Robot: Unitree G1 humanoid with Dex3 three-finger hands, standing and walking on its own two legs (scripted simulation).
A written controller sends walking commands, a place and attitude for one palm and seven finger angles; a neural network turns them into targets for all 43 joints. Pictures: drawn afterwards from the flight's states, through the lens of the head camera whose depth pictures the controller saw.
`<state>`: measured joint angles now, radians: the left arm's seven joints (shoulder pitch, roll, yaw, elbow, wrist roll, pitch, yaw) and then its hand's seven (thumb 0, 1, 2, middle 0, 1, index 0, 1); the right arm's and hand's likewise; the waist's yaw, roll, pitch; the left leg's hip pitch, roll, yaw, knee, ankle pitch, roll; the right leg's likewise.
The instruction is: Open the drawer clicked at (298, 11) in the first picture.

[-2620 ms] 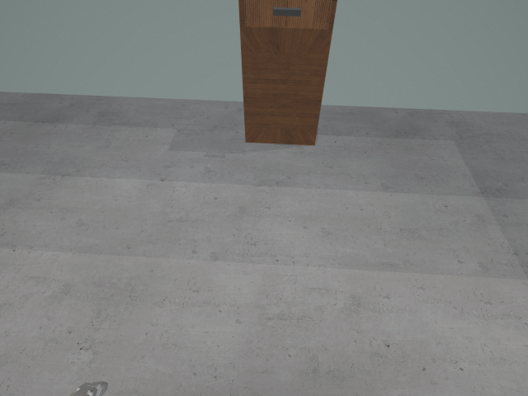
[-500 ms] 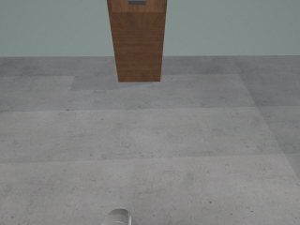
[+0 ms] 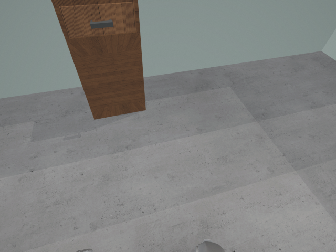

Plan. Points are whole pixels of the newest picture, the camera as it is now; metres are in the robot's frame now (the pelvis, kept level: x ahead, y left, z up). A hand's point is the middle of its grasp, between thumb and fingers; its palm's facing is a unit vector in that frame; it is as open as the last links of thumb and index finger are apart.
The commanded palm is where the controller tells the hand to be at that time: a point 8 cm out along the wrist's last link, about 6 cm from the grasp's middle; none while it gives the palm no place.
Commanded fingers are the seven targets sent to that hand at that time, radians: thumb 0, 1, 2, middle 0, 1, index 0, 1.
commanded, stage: walk to a spot facing it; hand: left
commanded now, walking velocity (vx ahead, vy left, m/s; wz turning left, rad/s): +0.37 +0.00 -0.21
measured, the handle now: (101, 22) +1.21 +0.41 -0.01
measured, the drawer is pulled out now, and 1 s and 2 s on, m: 0.00 0.00 0.00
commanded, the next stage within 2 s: turn to face it in 0.82 s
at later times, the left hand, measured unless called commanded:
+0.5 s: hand (109, 227) +0.22 +0.18 -0.19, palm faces +0.02 -0.98 -0.19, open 7.2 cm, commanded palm none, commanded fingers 0.00 0.90 0.90 -0.20 -0.30 -0.20 -0.30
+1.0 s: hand (143, 134) +0.57 +0.12 -0.18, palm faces -0.24 -0.94 -0.23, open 7.3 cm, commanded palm none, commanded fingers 0.00 0.90 0.90 -0.20 -0.30 -0.20 -0.30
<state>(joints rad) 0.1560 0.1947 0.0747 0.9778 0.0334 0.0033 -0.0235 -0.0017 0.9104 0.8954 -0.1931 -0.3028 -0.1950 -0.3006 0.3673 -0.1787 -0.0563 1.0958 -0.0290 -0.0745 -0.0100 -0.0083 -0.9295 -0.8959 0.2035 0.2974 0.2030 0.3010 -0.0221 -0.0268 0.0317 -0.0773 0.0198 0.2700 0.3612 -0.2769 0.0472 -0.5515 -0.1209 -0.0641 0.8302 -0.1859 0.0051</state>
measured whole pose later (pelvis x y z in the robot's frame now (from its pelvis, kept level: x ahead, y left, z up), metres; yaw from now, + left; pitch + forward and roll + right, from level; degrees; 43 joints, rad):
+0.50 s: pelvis +0.22 -0.01 -0.01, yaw -3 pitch -1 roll -3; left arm 0.33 0.20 0.06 1.10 0.02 -0.05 0.00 -0.01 0.93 0.89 -0.20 -0.30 -0.20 -0.30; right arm 0.24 -0.19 -0.07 1.03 -0.03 -0.04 0.02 0.02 -0.95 -0.90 0.20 0.30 0.20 0.30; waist 0.00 0.00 0.02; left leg -0.43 0.15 0.13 0.67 -0.24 -0.02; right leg -0.09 -0.03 -0.14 0.48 -0.36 0.02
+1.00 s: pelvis +0.44 -0.05 -0.02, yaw -14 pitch -1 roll +2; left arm 0.14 0.19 0.07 1.00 0.03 -0.02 -0.02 0.00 0.92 0.90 -0.20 -0.30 -0.20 -0.30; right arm 0.44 -0.09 -0.04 1.13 -0.03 -0.05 -0.01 0.00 -0.90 -0.90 0.21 0.30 0.21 0.30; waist -0.05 0.01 0.10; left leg 0.03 0.15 0.35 0.54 -0.47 -0.07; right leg -0.45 -0.07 -0.15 0.61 -0.11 -0.04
